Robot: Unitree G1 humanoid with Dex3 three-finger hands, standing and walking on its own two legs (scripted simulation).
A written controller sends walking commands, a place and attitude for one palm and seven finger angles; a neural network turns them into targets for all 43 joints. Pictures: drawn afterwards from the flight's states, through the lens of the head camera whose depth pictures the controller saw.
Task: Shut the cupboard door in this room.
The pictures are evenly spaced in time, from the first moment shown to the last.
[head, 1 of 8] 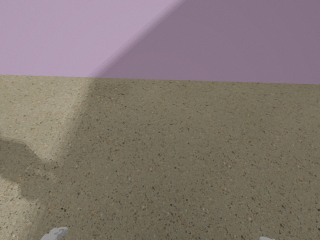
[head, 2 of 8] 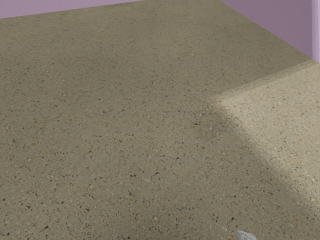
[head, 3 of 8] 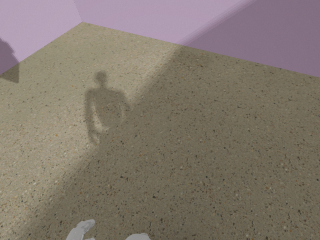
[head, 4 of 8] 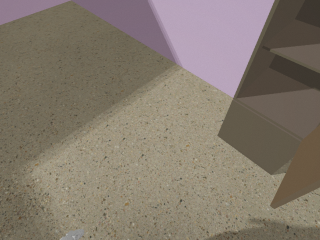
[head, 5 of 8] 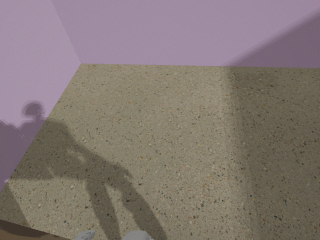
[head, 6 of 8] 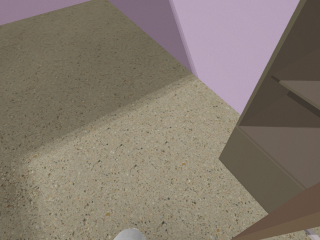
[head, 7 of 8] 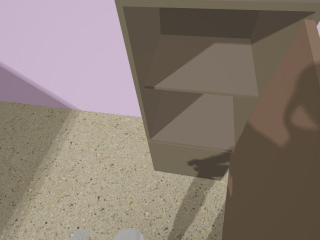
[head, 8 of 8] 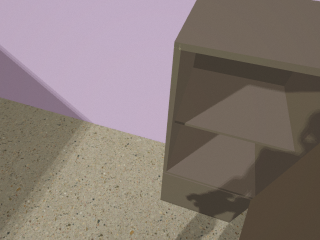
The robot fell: no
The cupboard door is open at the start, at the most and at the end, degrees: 95 95 76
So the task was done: no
